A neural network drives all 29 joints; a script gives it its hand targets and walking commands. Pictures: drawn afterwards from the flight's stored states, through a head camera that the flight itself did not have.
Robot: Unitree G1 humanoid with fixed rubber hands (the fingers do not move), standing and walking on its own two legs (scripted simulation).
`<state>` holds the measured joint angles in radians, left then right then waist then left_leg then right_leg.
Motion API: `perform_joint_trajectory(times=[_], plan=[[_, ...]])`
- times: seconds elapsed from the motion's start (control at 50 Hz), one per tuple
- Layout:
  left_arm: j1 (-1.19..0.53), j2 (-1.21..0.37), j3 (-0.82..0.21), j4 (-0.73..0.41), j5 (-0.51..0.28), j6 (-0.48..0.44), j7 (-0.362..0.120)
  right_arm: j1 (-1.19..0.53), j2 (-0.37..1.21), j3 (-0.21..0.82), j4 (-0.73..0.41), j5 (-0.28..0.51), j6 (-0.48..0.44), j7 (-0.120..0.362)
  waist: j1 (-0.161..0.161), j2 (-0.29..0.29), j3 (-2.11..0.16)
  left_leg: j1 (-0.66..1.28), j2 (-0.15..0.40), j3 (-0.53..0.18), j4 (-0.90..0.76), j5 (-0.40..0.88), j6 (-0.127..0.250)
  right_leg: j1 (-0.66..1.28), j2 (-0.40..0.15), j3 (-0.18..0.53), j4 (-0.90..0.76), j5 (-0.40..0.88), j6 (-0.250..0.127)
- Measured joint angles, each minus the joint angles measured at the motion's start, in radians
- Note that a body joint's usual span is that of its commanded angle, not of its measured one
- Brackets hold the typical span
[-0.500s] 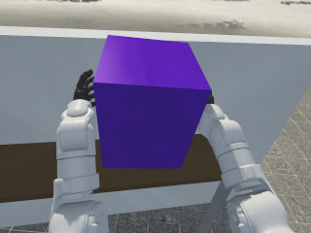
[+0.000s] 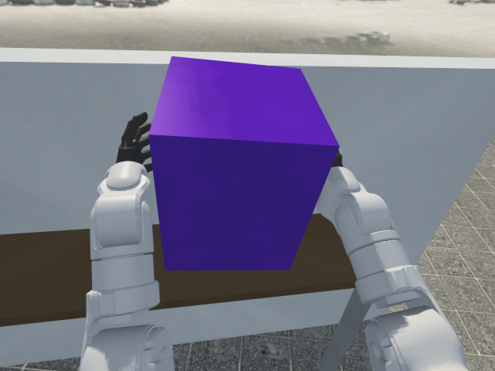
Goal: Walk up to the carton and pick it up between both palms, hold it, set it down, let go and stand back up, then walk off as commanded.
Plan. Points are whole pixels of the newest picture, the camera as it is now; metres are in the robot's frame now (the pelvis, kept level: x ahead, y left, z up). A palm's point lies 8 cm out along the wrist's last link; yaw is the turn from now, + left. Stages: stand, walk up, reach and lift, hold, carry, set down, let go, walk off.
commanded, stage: hold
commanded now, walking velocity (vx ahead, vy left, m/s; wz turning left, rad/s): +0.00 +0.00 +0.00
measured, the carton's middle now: (233, 168) +0.38 +0.02 +0.21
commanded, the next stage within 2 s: none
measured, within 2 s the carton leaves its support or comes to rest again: neither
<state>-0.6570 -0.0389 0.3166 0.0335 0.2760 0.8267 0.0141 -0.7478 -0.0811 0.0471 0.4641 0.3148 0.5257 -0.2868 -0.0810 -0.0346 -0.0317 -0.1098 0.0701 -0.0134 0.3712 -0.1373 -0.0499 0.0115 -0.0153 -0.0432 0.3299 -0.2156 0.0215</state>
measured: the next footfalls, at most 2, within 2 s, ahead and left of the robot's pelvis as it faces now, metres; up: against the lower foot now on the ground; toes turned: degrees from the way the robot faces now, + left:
none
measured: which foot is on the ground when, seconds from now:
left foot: down 0.00-1.00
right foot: down 0.00-1.00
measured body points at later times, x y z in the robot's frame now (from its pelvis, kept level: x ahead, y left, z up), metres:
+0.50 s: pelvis +0.00 +0.00 +0.00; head -0.07 +0.03 +0.44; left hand +0.37 +0.17 +0.23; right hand +0.37 -0.13 +0.22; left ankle +0.05 +0.15 -0.74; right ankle -0.01 -0.13 -0.74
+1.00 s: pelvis +0.00 +0.00 +0.00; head -0.06 +0.02 +0.44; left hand +0.37 +0.16 +0.23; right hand +0.38 -0.13 +0.22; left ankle +0.05 +0.15 -0.74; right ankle -0.01 -0.13 -0.74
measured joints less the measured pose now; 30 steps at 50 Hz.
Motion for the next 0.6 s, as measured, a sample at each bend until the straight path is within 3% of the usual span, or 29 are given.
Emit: perform_joint_trajectory(times=[0.34, 0.6], plan=[[-0.003, 0.017, 0.015, 0.031, 0.013, 0.009, -0.027, -0.022, 0.017, 0.000, 0.047, -0.007, 0.010, -0.005, -0.013, -0.016, 0.000, 0.018, -0.002, -0.015, -0.007, 0.003, -0.005, 0.023, 0.001, -0.014, -0.003, -0.005, -0.004], [-0.023, 0.025, 0.000, 0.043, -0.005, -0.011, -0.014, -0.021, 0.013, -0.012, 0.031, -0.015, -0.005, -0.004, -0.011, -0.010, -0.006, -0.006, -0.002, -0.012, 0.001, 0.005, -0.001, -0.001, 0.000, -0.010, 0.000, 0.001, -0.001]])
